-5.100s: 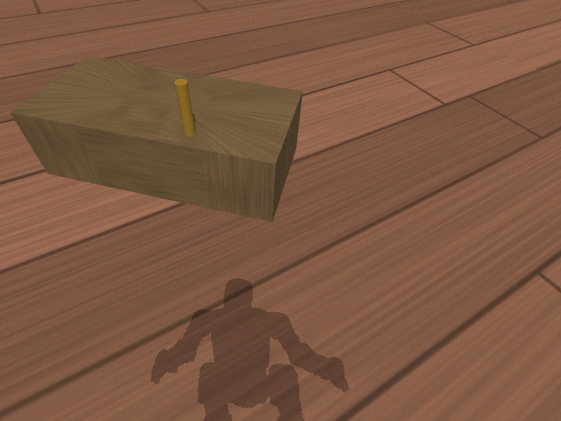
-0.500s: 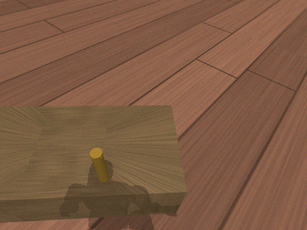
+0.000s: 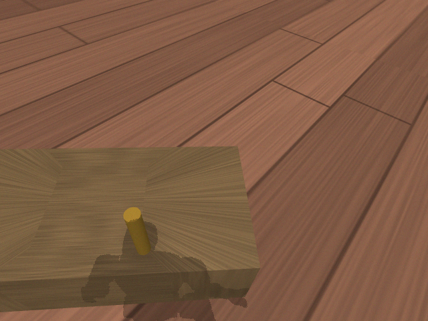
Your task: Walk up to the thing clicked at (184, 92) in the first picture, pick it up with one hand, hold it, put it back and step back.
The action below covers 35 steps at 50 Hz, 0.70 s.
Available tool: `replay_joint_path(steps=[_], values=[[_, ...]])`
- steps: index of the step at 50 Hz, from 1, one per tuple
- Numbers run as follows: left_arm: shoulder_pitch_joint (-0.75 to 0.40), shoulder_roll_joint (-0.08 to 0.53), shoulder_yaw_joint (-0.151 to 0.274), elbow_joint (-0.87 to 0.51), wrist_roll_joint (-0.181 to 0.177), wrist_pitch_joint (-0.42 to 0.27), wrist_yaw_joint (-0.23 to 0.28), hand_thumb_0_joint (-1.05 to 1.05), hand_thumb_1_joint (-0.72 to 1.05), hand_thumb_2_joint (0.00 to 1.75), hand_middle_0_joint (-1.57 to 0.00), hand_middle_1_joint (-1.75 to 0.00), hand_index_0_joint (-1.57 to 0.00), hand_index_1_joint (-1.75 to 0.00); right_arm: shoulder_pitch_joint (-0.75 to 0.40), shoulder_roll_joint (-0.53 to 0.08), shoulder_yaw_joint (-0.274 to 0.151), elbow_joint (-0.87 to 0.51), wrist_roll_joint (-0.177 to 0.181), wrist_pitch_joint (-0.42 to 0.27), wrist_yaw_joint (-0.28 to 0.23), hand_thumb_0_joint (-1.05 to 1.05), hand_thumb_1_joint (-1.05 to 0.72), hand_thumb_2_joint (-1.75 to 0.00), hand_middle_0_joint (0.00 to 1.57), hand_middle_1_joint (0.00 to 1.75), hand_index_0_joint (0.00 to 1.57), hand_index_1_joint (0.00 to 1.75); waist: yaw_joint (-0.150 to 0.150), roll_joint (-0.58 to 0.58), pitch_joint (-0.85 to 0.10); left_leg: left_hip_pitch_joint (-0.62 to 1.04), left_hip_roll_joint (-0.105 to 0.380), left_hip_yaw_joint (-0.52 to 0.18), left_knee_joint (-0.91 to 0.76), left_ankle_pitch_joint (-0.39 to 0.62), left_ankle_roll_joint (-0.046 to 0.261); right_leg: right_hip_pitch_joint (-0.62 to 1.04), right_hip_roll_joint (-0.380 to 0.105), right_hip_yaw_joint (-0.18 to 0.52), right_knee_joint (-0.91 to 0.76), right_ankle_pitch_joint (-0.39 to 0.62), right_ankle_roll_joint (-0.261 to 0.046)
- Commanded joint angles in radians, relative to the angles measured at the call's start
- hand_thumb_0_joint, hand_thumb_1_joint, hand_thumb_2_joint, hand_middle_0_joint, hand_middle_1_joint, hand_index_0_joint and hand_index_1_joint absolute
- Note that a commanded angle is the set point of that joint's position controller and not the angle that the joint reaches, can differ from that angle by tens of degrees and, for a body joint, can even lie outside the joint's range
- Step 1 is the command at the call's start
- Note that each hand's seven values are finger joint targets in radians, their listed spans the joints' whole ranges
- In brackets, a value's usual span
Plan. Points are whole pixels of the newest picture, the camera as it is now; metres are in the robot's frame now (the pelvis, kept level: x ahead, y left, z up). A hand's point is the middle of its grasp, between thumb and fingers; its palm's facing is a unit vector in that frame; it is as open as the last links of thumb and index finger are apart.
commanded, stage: walk up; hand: left
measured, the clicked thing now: (138, 233) +0.43 +0.21 -0.31
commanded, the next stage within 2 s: stand in 0.16 s
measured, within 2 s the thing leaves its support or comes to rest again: neither
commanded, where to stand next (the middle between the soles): +0.03 -0.01 m, yaw +1 degrees
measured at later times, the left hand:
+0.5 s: hand out of the picture +0.08 +0.25 -0.15, palm faces +0.00 -0.94 -0.35, open 7.4 cm
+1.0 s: hand out of the picture +0.08 +0.25 -0.15, palm faces -0.01 -0.94 -0.35, open 7.4 cm
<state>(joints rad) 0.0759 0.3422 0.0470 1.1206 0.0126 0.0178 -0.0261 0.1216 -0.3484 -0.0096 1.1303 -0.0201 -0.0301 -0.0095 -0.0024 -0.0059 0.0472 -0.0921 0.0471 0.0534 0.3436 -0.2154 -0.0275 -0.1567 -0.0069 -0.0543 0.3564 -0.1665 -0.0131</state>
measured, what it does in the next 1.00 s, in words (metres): stands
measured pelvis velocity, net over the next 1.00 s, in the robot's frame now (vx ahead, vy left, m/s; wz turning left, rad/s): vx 0.00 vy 0.00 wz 0.01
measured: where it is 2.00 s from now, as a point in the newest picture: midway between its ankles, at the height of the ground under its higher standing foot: outside the picture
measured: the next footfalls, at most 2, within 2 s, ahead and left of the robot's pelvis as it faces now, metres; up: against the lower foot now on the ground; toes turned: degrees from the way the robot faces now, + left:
none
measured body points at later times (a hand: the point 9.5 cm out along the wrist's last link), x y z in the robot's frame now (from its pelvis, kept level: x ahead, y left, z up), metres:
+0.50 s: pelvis +0.00 +0.00 +0.00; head +0.01 -0.01 +0.45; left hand +0.08 +0.30 -0.12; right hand +0.08 -0.30 -0.14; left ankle -0.02 +0.13 -0.75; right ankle +0.02 -0.11 -0.75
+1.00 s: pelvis +0.00 +0.00 +0.00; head +0.01 -0.01 +0.45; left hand +0.08 +0.30 -0.13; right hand +0.08 -0.30 -0.13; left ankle -0.02 +0.13 -0.75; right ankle +0.02 -0.11 -0.75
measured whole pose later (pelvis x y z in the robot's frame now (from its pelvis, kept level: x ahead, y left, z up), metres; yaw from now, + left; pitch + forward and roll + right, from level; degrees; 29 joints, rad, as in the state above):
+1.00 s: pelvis +0.00 +0.00 +0.00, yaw +0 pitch -2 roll +0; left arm 0.10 0.35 0.00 1.14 0.01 -0.02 -0.01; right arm 0.12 -0.35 0.00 1.15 -0.02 -0.01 0.01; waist 0.00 0.01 0.04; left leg -0.06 0.05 0.05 0.29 -0.19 -0.03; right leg -0.13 -0.01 -0.06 0.32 -0.16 -0.02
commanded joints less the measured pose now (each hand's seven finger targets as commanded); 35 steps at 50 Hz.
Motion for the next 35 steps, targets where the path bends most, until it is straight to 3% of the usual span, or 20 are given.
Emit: replay_joint_path(steps=[1, 7, 8, 18, 26, 35], values=[[-0.059, 0.202, 0.036, -0.064, 0.002, -0.019, 0.014, 0.0, 0.9, 0.9, -0.2, -0.3, -0.2, -0.3, -0.036, -0.223, -0.037, -0.058, 0.005, -0.021, -0.019, 0.0, -0.9, -0.9, 0.2, 0.3, 0.2, 0.3, 0.002, -0.003, -0.08, -0.032, 0.101, -0.083, -0.062, 0.135, 0.043, 0.063, -0.127, 0.121, -0.057, 0.123, -0.017], [-0.055, 0.204, 0.038, -0.066, 0.002, -0.02, 0.013, 0.0, 0.9, 0.9, -0.2, -0.3, -0.2, -0.3, -0.039, -0.221, -0.035, -0.063, 0.004, -0.022, -0.018, 0.0, -0.9, -0.9, 0.2, 0.3, 0.2, 0.3, 0.006, 0.008, -0.066, -0.038, 0.103, -0.085, -0.069, 0.128, 0.042, 0.058, -0.121, 0.12, -0.063, 0.109, -0.013], [-0.062, 0.194, 0.016, -0.058, -0.007, -0.033, 0.017, 0.0, 0.9, 0.9, -0.2, -0.3, -0.2, -0.3, -0.063, -0.211, -0.027, -0.055, 0.003, -0.012, -0.012, 0.0, -0.9, -0.9, 0.2, 0.3, 0.2, 0.3, 0.004, 0.065, -0.069, -0.039, 0.104, -0.091, -0.087, 0.123, 0.033, 0.071, -0.139, 0.133, -0.075, 0.13, -0.014], [-0.05, 0.215, 0.0, -0.038, -0.008, -0.055, 0.031, 0.0, 0.9, 0.9, -0.2, -0.3, -0.2, -0.3, -0.056, -0.211, -0.025, -0.046, 0.007, -0.002, 0.002, 0.0, -0.9, -0.9, 0.2, 0.3, 0.2, 0.3, -0.003, -0.003, -0.094, 0.022, 0.108, -0.098, -0.093, 0.152, 0.035, 0.068, -0.141, 0.123, -0.082, 0.179, -0.005], [-0.04, 0.213, -0.008, -0.031, -0.006, -0.053, 0.033, 0.0, 0.9, 0.9, -0.2, -0.3, -0.2, -0.3, -0.062, -0.212, -0.027, -0.04, 0.006, 0.0, 0.006, 0.0, -0.9, -0.9, 0.2, 0.3, 0.2, 0.3, 0.001, 0.003, -0.07, 0.009, 0.105, -0.101, -0.107, 0.114, 0.033, 0.048, -0.133, 0.113, -0.094, 0.103, -0.002], [-0.036, 0.22, -0.012, -0.033, -0.006, -0.056, 0.035, 0.0, 0.9, 0.9, -0.2, -0.3, -0.2, -0.3, -0.059, -0.212, -0.027, -0.04, 0.006, 0.001, 0.006, 0.0, -0.9, -0.9, 0.2, 0.3, 0.2, 0.3, 0.002, 0.005, -0.091, 0.019, 0.108, -0.099, -0.101, 0.15, 0.034, 0.066, -0.14, 0.115, -0.082, 0.17, -0.007]])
